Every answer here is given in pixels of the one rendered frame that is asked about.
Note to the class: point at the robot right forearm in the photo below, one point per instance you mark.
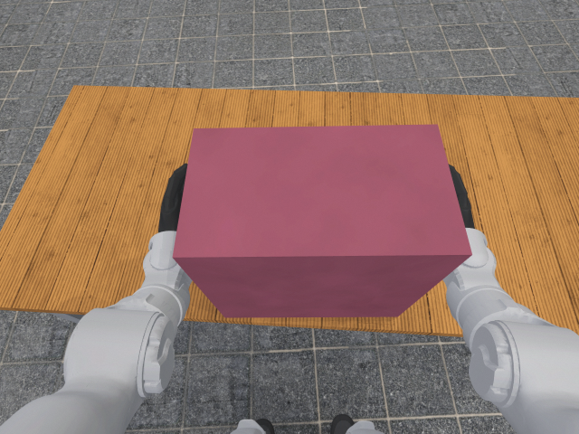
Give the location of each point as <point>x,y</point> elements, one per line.
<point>474,295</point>

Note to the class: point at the robot right hand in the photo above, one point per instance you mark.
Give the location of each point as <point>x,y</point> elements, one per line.
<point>463,199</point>

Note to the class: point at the robot right foot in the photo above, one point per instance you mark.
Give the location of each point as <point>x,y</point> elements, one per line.
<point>340,424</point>

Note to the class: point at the table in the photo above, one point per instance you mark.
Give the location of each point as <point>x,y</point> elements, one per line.
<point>79,230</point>

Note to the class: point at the right robot upper arm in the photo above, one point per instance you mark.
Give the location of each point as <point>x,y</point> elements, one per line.
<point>531,373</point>

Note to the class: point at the robot left forearm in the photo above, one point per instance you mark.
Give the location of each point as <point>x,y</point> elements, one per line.
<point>164,290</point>

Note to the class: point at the carton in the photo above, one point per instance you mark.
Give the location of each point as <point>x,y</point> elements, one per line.
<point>338,221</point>

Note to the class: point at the left robot upper arm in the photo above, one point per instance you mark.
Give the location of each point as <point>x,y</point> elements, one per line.
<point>118,357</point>

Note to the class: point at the robot left hand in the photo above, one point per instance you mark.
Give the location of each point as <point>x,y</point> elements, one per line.
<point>172,199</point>

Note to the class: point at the robot left shin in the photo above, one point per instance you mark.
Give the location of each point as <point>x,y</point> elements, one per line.
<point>249,424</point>

